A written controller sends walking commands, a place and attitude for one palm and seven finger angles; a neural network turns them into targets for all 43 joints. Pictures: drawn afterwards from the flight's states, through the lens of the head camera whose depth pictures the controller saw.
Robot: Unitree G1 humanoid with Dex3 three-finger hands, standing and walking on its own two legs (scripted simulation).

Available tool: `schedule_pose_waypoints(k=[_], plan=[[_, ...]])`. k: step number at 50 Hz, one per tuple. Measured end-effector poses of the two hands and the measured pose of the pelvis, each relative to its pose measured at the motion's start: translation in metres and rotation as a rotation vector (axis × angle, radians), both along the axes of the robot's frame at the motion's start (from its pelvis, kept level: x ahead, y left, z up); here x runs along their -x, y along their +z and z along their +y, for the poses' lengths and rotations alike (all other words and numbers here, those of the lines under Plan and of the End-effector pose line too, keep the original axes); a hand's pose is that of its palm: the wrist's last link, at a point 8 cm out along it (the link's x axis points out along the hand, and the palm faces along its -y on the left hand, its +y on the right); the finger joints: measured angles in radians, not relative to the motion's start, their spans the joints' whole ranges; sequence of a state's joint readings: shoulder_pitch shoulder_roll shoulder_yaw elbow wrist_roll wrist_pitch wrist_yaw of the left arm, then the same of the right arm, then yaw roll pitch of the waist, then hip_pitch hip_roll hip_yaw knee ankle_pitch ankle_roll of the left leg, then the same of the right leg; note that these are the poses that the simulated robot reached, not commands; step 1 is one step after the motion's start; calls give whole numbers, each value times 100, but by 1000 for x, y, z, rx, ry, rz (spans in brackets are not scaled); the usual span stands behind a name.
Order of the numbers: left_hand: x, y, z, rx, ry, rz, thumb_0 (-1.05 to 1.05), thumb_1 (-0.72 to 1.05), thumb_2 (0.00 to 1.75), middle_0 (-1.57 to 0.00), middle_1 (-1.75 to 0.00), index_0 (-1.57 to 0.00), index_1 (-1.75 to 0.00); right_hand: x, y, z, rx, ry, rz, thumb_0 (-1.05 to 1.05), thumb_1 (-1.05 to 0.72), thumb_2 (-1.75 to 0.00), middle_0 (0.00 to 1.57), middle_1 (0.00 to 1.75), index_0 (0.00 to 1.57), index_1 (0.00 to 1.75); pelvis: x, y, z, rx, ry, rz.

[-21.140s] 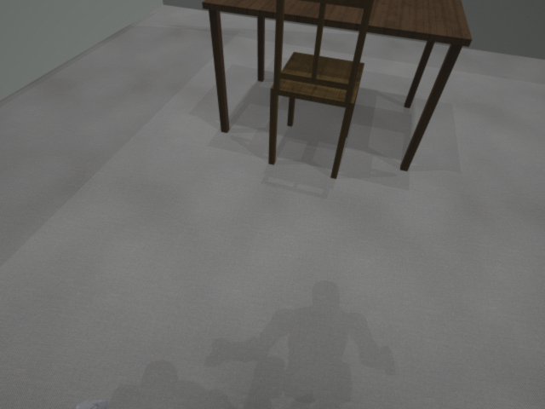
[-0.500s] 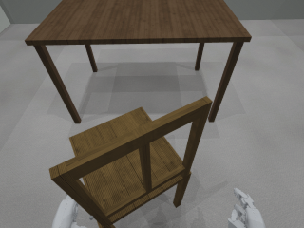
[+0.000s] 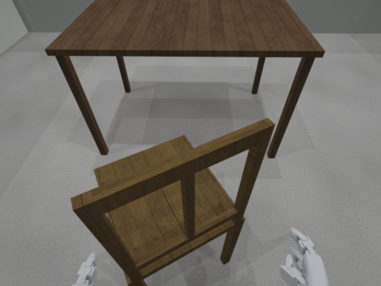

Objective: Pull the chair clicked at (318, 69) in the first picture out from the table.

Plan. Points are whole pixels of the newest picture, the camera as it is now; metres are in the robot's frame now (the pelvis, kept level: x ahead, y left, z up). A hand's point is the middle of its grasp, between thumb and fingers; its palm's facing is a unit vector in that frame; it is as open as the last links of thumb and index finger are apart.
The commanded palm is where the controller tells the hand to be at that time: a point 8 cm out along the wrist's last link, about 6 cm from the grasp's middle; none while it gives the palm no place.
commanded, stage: draw the fingers out of the gap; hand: left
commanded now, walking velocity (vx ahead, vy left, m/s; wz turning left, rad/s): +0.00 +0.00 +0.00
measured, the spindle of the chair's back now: (188, 209) +0.30 +0.03 -0.01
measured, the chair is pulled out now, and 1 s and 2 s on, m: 0.57 0.57 0.57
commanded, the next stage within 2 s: draw the hand back to the body in 0.08 s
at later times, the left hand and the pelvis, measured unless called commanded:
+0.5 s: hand out of the picture +0.11 +0.17 +0.05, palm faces +0.05 -1.00 -0.08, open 17.5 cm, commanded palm +0.06 +0.24 +0.06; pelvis -0.02 +0.00 -0.02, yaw -1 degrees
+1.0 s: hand (33, 260) +0.15 +0.24 +0.12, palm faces +0.29 -0.87 -0.40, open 15.0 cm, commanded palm +0.10 +0.28 +0.16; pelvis +0.00 +0.01 +0.04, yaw -1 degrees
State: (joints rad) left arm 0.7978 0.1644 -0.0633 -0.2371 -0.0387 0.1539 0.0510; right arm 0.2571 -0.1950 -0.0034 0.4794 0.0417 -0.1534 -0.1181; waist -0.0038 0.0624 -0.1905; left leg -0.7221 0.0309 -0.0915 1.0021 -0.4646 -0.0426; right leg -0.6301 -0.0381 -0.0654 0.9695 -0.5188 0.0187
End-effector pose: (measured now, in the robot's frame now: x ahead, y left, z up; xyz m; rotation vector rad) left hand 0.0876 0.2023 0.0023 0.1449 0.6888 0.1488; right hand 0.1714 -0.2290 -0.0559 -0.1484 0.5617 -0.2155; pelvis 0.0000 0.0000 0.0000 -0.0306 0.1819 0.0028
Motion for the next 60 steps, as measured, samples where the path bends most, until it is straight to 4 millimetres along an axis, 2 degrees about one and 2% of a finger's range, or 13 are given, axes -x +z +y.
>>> schedule_pose_waypoints(k=[11,13,17,26,30,36,40,43,50,60], plan=[[29,0,5,3,13,22,-1,-54,20,-1,0,-1,0,1,-3,-2,-1,-33,-9,2,-90,-90,20,30,20,30,2,-6,0,7,0,9],[32,3,3,49,24,-18,-1,-54,20,-1,0,-1,0,1,-3,-2,2,-34,-20,2,-90,-90,20,30,20,30,3,-8,1,9,0,12],[25,18,4,95,3,-175,-1,-54,20,-1,0,-1,0,3,-7,-1,6,-29,-32,2,-90,-90,20,30,20,30,7,-12,1,16,1,13],[-2,58,20,71,-127,-543,-1,-54,20,-1,0,0,0,11,-19,5,-45,-20,-48,2,-90,-90,20,30,20,30,20,-21,0,20,-11,3],[-7,68,27,70,-173,-596,-1,-54,20,-1,0,0,0,15,-18,7,-62,-24,-54,2,-90,-90,20,30,20,30,23,-21,0,22,-14,-20],[-9,89,39,49,-144,-603,-1,-51,21,-1,-1,-1,-1,18,-2,9,-54,-30,-88,2,-90,-90,20,30,20,30,21,-9,2,22,-12,-69],[-12,108,54,-164,-83,-524,-1,-44,25,-2,-3,-2,-2,16,12,11,-14,-22,-64,2,-90,-90,20,30,20,30,17,6,3,21,-19,-116],[-13,122,62,-258,-17,-492,-1,-35,29,-4,-4,-3,-4,13,23,15,-2,-17,-51,2,-90,-90,20,30,20,30,12,17,6,22,-19,-149],[-24,146,75,-331,51,-500,-1,-13,40,-7,-9,-7,-9,-4,40,26,19,39,-28,2,-90,-90,20,30,20,30,1,38,13,9,-17,-205],[-59,188,92,-408,92,-620,0,23,57,-12,-16,-12,-16,-32,51,39,7,113,-14,2,-90,-90,21,30,20,30,-17,54,16,-10,-29,-240]])
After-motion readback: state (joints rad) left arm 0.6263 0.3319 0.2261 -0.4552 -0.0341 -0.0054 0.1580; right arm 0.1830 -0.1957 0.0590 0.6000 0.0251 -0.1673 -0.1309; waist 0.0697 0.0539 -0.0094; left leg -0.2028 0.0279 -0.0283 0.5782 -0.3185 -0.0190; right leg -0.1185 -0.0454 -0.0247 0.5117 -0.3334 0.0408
